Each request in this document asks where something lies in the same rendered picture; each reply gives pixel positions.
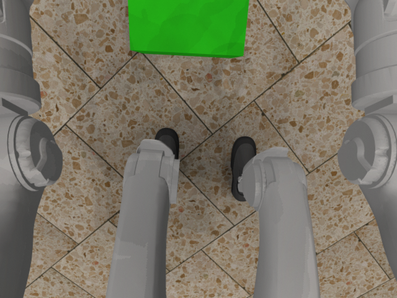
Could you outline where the left robot foot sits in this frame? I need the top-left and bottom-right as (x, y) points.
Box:
(155, 128), (179, 160)

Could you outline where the carton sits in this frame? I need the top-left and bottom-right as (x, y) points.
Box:
(128, 0), (249, 58)

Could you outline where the right robot upper arm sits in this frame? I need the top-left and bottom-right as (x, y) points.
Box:
(337, 114), (397, 281)

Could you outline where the left robot upper arm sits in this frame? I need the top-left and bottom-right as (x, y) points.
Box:
(0, 115), (63, 298)

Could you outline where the left robot forearm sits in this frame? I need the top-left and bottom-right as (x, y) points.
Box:
(0, 0), (42, 117)

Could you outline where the right robot forearm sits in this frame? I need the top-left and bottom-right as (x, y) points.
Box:
(345, 0), (397, 115)

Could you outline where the left robot shin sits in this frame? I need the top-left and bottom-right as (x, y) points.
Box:
(123, 139), (173, 186)

